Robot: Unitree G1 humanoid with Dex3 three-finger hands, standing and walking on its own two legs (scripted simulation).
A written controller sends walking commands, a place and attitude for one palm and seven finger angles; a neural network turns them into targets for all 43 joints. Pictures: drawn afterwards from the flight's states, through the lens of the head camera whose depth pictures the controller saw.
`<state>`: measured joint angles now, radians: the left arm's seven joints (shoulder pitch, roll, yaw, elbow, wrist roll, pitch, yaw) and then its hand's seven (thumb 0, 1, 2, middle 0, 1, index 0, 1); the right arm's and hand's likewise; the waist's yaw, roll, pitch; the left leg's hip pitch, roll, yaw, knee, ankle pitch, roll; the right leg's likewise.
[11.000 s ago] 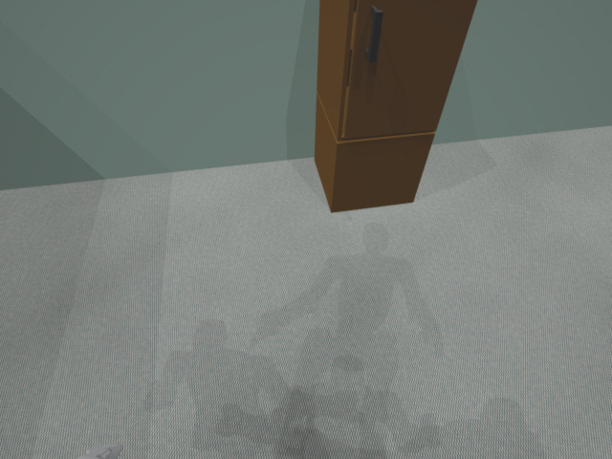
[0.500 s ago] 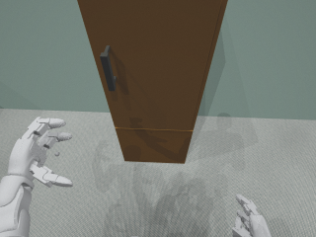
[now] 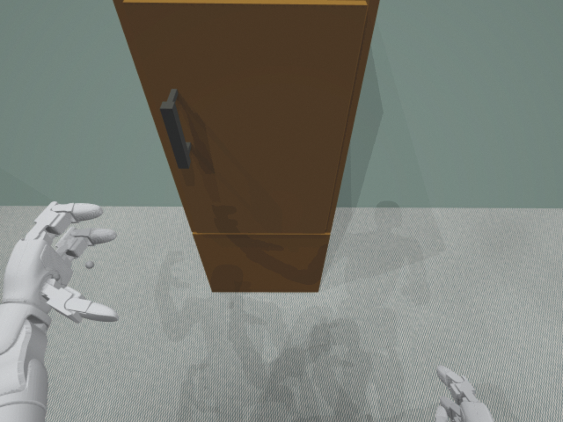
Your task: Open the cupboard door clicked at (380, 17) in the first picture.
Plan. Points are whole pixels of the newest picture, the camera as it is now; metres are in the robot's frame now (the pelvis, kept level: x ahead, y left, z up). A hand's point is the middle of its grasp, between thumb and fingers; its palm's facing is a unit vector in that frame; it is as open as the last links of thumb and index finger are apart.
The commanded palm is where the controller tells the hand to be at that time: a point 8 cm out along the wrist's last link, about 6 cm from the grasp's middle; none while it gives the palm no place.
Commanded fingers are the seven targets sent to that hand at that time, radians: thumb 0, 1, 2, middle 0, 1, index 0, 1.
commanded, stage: raise the hand with hooked fingers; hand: left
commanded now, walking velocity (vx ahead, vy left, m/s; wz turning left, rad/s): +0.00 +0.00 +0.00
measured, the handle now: (179, 130) +0.60 +0.23 +0.07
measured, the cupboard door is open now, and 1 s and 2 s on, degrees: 0 0 0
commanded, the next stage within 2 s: move the hooked fingers beside the handle in 0.14 s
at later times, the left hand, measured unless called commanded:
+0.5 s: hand (92, 248) +0.32 +0.28 +0.08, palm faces +0.07 -1.00 -0.02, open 14.0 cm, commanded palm +0.30 +0.33 +0.08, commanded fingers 0.00 -0.50 0.30 -0.30 -1.20 -0.30 -1.20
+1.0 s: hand (117, 201) +0.41 +0.28 +0.08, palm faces +0.05 -1.00 -0.01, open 14.0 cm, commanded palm +0.38 +0.33 +0.07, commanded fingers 0.00 -0.50 0.30 -0.30 -1.20 -0.30 -1.20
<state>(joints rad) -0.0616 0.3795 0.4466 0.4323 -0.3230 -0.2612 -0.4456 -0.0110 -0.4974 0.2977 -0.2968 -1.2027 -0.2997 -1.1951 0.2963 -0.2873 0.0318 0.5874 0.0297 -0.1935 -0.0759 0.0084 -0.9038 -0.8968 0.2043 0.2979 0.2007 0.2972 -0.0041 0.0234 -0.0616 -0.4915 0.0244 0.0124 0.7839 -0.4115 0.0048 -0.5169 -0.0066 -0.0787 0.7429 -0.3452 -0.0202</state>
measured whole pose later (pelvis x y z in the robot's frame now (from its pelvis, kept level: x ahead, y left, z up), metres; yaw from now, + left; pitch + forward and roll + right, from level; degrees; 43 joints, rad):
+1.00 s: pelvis -0.01 +0.01 -0.01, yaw -1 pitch +13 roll -2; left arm -0.56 0.53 0.49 0.95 -0.21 -0.33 -0.46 -0.01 -0.50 0.30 -0.30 -1.20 -0.30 -1.20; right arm 0.37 -0.29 0.04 0.62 0.02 -0.08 -0.07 0.01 -0.90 -0.90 0.21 0.30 0.20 0.30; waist -0.07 0.01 -0.08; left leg -0.66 0.03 0.02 0.87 -0.43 0.02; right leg -0.68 0.00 -0.07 0.80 -0.34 -0.01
